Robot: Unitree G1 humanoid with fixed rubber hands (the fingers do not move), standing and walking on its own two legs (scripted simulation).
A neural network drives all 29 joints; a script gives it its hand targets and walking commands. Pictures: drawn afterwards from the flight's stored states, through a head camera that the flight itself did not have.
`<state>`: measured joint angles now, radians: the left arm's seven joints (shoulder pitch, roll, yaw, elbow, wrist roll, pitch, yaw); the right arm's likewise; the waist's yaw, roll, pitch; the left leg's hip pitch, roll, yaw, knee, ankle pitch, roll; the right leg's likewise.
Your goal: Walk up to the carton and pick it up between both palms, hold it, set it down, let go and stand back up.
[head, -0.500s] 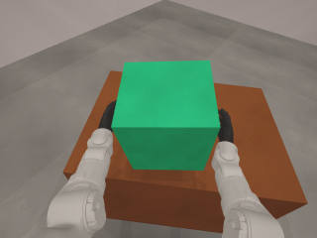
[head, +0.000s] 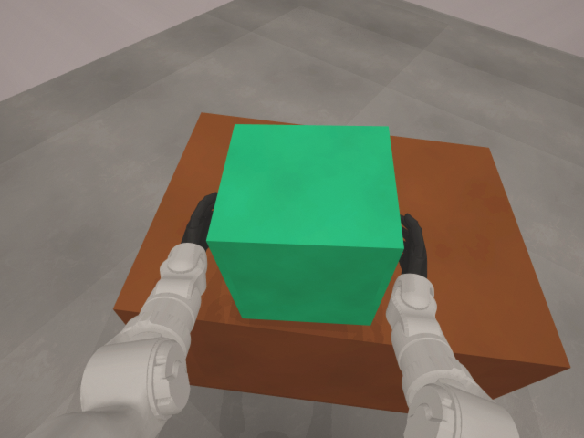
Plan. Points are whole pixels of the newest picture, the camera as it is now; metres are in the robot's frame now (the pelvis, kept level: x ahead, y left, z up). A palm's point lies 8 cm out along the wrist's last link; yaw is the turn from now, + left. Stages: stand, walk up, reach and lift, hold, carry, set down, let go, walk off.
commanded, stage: set down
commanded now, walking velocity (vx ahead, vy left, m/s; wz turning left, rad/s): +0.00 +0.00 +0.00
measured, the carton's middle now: (307, 232) +0.43 -0.01 -0.01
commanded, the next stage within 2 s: none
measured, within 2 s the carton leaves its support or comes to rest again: rests again in 0.86 s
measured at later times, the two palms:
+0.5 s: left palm (196, 254) +0.38 +0.16 -0.01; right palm (400, 282) +0.34 -0.16 -0.01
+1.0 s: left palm (199, 254) +0.38 +0.16 -0.02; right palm (398, 290) +0.33 -0.16 -0.02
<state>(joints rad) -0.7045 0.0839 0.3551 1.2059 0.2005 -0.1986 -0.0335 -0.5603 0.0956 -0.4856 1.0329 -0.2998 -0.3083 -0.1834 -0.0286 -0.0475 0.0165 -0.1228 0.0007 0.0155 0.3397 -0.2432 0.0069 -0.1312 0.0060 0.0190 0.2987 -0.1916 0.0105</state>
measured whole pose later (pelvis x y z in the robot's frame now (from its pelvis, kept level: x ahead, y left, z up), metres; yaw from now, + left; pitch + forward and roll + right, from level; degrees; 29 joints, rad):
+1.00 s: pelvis +0.00 +0.01 +0.00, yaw +1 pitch +12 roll -2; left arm -0.76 0.10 0.34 1.37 0.20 -0.44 -0.01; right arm -0.56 0.10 -0.64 1.15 -0.39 -0.48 -0.16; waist -0.05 -0.04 -0.05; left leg -0.39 0.01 0.02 0.45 -0.26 0.01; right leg -0.34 0.01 -0.01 0.31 -0.17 0.01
